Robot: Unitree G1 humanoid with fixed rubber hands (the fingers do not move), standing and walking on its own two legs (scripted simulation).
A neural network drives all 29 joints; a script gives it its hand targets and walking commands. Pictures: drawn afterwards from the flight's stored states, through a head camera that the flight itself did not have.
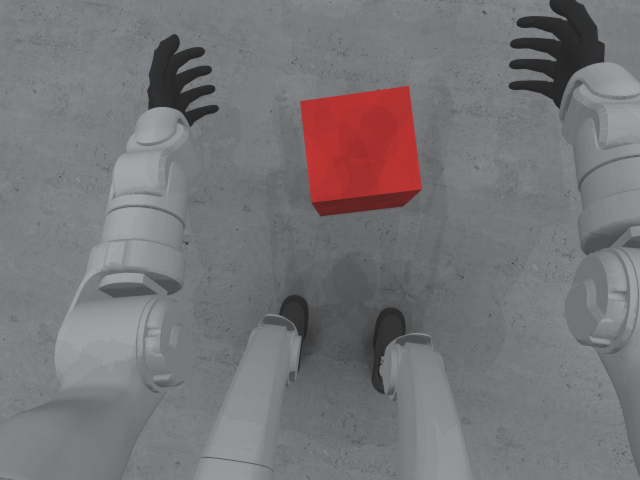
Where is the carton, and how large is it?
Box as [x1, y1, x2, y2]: [300, 86, 421, 215]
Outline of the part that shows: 408,86 300,101 311,202 320,215 401,206 421,189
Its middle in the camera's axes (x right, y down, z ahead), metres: +0.09 -0.17 +0.87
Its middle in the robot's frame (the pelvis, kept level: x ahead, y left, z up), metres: +0.57 +0.02 -0.54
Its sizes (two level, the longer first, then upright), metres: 0.210 0.200 0.250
